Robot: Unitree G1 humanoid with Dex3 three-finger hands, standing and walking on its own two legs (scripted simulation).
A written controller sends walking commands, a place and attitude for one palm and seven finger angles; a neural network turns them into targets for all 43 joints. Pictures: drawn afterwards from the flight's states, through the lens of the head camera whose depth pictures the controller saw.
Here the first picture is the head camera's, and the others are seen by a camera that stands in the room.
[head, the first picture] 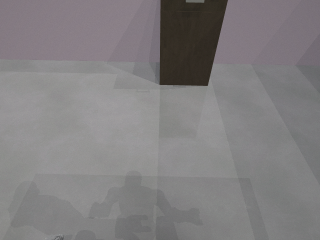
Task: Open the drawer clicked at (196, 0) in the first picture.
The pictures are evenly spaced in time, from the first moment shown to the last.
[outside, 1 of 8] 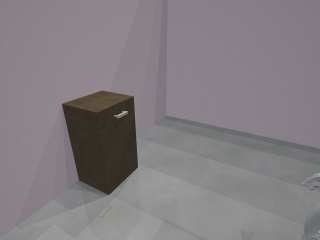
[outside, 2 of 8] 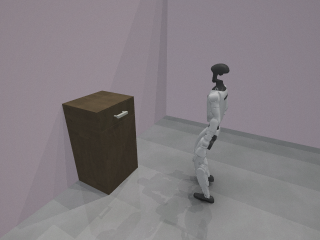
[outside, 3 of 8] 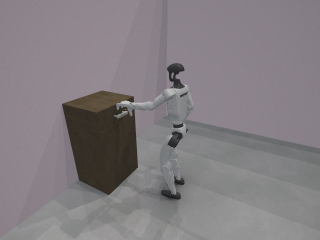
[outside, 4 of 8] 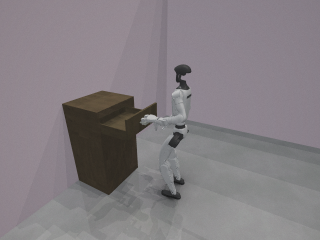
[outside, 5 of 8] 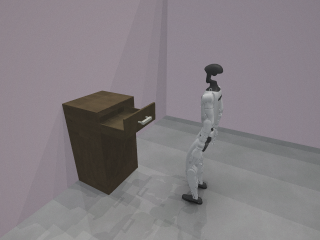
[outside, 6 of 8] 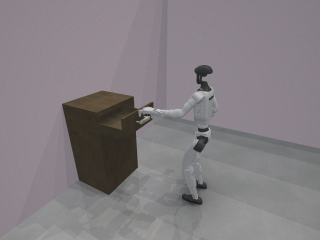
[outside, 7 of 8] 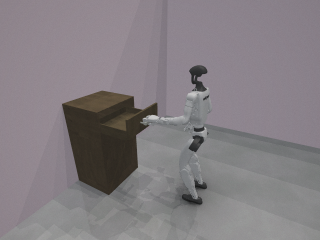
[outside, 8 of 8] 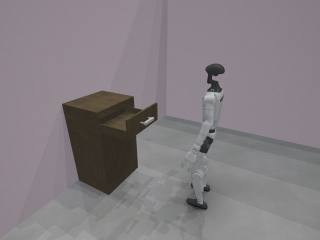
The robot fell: no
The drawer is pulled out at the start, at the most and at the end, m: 0.00 0.30 0.30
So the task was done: yes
